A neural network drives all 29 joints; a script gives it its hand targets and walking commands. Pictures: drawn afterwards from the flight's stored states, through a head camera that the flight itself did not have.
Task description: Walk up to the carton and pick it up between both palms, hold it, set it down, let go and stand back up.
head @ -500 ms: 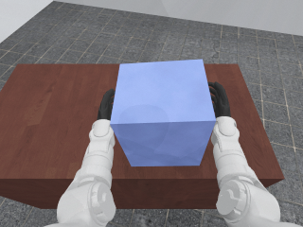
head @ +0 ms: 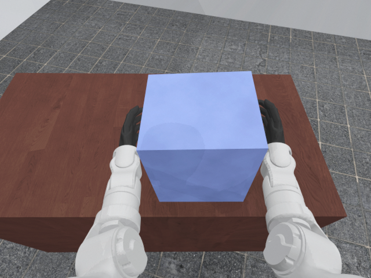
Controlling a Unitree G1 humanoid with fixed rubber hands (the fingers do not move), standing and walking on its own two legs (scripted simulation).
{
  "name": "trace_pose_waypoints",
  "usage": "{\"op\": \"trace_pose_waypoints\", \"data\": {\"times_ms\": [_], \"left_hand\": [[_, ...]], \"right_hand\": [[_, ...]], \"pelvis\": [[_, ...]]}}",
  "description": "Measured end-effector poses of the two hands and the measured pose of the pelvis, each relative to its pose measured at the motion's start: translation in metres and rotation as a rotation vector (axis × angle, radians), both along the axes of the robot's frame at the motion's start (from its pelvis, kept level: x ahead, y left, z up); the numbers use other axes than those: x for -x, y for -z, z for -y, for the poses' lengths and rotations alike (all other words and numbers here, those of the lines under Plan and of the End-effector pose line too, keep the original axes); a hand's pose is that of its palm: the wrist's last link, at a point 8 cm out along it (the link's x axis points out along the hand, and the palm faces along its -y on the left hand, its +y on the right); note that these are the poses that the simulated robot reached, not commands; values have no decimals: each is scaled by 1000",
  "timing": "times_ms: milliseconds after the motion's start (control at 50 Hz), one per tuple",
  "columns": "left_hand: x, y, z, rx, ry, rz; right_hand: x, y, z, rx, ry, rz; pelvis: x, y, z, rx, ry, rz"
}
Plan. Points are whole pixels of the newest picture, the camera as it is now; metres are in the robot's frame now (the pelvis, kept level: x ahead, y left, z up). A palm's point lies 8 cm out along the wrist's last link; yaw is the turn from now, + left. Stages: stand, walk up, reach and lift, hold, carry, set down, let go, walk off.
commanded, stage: set down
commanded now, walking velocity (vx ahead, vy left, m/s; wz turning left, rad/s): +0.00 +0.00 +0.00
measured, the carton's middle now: (200, 143) +0.42 -0.01 -0.01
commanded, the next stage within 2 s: none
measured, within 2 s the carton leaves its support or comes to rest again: neither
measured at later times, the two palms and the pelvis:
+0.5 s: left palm (134, 140) +0.41 +0.15 +0.02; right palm (275, 141) +0.40 -0.17 +0.04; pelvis -0.01 +0.00 -0.01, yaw -3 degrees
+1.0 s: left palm (105, 132) +0.41 +0.21 +0.05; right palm (296, 126) +0.43 -0.21 +0.06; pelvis -0.04 -0.01 -0.03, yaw -1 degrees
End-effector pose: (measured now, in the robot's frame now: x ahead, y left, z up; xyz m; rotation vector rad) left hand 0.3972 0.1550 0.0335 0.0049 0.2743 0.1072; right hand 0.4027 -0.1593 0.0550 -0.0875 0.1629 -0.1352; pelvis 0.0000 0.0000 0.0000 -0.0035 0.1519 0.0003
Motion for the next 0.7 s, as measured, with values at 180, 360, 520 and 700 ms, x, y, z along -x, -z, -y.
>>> {"op": "trace_pose_waypoints", "data": {"times_ms": [180,360,520,700], "left_hand": [[-1,1,3,0,8,9],[-4,2,8,-18,21,7],[-15,12,6,-24,16,-49],[-21,0,-20,-28,-29,-44]], "right_hand": [[4,6,4,2,9,-9],[7,13,10,2,9,-38],[-2,19,12,-36,-21,-122],[-17,14,13,-46,-26,-148]], "pelvis": [[1,0,1,-1,4,-6],[4,1,1,-2,22,-20],[10,8,1,4,52,-123],[12,21,-1,15,35,-207]]}}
